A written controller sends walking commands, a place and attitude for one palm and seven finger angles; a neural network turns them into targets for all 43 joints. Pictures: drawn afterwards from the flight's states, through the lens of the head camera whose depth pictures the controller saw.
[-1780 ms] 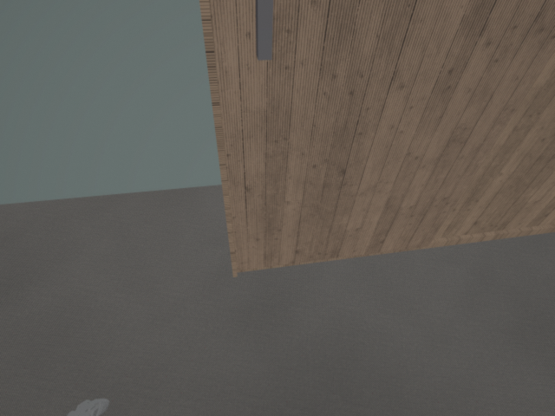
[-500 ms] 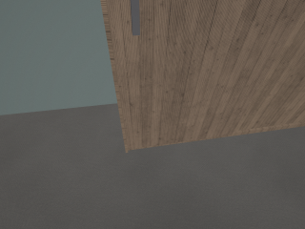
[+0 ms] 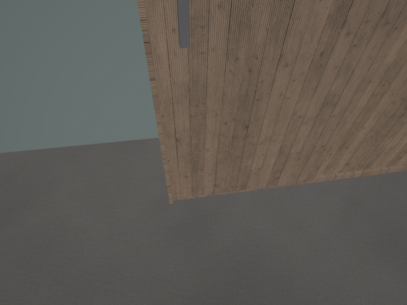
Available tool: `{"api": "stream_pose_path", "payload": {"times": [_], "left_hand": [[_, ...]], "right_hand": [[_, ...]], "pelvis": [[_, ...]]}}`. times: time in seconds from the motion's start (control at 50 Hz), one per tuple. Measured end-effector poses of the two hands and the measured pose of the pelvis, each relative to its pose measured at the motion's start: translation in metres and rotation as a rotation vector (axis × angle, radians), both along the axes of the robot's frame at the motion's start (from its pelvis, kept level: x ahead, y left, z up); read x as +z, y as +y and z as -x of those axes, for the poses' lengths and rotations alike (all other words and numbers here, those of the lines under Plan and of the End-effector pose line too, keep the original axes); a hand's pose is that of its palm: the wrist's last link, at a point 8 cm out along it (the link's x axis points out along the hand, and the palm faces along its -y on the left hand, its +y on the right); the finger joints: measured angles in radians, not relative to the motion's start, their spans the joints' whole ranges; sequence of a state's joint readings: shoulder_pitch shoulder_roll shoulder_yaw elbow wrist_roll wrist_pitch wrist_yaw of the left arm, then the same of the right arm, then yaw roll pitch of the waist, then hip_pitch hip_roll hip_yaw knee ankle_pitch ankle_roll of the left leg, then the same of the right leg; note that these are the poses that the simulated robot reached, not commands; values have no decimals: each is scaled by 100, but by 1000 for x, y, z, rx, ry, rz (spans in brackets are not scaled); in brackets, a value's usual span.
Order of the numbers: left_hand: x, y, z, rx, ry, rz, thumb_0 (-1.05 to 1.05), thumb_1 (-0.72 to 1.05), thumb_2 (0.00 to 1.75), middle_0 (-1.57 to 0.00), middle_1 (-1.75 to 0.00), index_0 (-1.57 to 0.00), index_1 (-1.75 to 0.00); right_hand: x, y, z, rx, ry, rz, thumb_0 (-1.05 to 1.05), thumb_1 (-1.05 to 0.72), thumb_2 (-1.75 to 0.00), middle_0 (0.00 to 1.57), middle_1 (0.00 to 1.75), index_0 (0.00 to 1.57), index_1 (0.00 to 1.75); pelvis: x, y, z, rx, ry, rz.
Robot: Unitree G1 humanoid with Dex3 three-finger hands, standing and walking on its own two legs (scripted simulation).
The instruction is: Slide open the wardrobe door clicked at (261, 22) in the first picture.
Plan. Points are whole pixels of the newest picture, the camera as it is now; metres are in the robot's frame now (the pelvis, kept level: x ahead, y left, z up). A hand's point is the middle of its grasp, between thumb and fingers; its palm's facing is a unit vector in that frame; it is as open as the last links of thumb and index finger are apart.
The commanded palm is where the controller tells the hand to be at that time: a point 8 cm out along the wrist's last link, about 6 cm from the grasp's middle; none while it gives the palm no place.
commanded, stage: turn to face it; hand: left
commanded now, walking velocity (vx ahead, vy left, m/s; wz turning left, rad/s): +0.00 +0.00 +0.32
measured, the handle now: (182, 4) +0.76 +0.11 +0.26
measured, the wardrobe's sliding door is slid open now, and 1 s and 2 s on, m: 0.00 0.00 0.00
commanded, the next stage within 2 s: take the last steps up to it in 0.44 s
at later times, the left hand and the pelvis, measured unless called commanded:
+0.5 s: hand out of the picture +0.00 +0.21 -0.19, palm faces +0.14 -0.96 -0.24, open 7.4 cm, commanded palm none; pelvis -0.02 +0.01 -0.01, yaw +7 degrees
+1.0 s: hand out of the picture -0.10 +0.13 -0.19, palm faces +0.29 -0.95 -0.08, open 7.4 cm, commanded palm none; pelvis +0.05 +0.02 -0.02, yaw +10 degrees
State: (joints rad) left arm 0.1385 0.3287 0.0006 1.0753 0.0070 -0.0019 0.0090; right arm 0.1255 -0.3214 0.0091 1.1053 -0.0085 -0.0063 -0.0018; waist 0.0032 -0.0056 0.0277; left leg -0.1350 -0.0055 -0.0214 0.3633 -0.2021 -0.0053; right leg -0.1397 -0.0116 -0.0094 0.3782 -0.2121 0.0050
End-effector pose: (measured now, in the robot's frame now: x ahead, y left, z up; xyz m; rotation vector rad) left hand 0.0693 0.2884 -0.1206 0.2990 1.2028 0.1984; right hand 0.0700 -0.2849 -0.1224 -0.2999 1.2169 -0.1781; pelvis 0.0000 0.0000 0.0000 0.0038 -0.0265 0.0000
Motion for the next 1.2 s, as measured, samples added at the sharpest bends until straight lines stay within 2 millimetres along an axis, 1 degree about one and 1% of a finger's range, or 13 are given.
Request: {"api": "stream_pose_path", "payload": {"times": [0.12, 0.26, 0.42, 0.52, 0.62, 0.7, 0.82, 0.88, 0.96, 1.02, 1.06, 1.12, 1.2], "left_hand": [[-7, -10, 11, 35, 6, 18, 0, 90, 90, -20, -30, -20, -30], [-24, -26, 44, 87, 50, 75, 0, 90, 90, -20, -30, -20, -30], [-40, -26, 77, 147, 106, 115, 1, 90, 90, -20, -30, -20, -30], [-30, -30, 87, 191, 97, 98, 1, 90, 90, -20, -30, -20, -30], [-22, -45, 100, 221, 64, 72, 0, 90, 90, -20, -30, -20, -30], [-18, -63, 120, 263, 69, 90, 0, 90, 90, -20, -30, -20, -30], [-25, -92, 157, 322, 176, 167, 0, 90, 90, -20, -30, -20, -30], [-31, -104, 171, 352, 245, 215, 0, 90, 90, -20, -30, -20, -30], [-39, -112, 183, 381, 346, 281, 0, 90, 90, -20, -30, -20, -30], [-50, -106, 180, 377, 416, 324, 0, 90, 90, -20, -30, -20, -30], [-52, -95, 166, 339, 438, 331, 1, 90, 90, -20, -30, -20, -30], [-50, -70, 123, 293, 393, 307, 1, 90, 90, -20, -30, -20, -30], [-45, -38, 48, 261, 242, 255, 1, 91, 90, -20, -30, -20, -30]], "right_hand": [[-10, 14, 5, 15, 30, -30, 1, -91, -89, 20, 30, 20, 30], [-23, 43, 19, 30, 76, -85, 1, -91, -89, 20, 30, 20, 30], [-25, 68, 36, 35, 109, -100, 1, -91, -89, 20, 30, 20, 30], [-24, 66, 42, 51, 129, -108, 1, -90, -89, 21, 30, 20, 30], [-35, 49, 40, 68, 127, -121, 1, -90, -89, 21, 30, 20, 30], [-31, 40, 30, 90, 119, -125, 1, -91, -89, 20, 30, 20, 30], [-22, 36, -2, 101, 75, -108, 1, -91, -89, 20, 30, 20, 30], [-19, 44, -22, 114, 70, -91, 1, -91, -89, 20, 30, 20, 30], [-16, 68, -58, 142, 44, -75, 1, -91, -89, 20, 30, 20, 29], [-20, 89, -82, 141, -19, -65, 1, -91, -89, 20, 30, 20, 30], [-17, 99, -85, 113, -45, -70, 1, -91, -89, 20, 30, 20, 30], [-8, 100, -79, 40, -39, -52, 0, -94, -89, 20, 30, 20, 30], [-2, 95, -60, 4, 54, -39, -1, -95, -89, 20, 30, 20, 30]], "pelvis": [[-4, 0, 4, 25, 6, 0], [-10, 4, 11, 55, 9, 10], [-15, 13, 19, 82, 17, 7], [-9, 5, 24, 122, 38, 7], [-12, -9, 27, 148, 40, -3], [-7, -15, 17, 170, 20, -5], [-4, -11, -3, 188, 10, 6], [-7, -4, -15, 195, 15, 23], [-13, 11, -34, 187, 24, 40], [-23, 25, -49, 161, 20, 35], [-22, 31, -59, 132, 8, 26], [-13, 37, -76, 117, 1, 26], [-3, 39, -99, 112, 2, 29]]}}
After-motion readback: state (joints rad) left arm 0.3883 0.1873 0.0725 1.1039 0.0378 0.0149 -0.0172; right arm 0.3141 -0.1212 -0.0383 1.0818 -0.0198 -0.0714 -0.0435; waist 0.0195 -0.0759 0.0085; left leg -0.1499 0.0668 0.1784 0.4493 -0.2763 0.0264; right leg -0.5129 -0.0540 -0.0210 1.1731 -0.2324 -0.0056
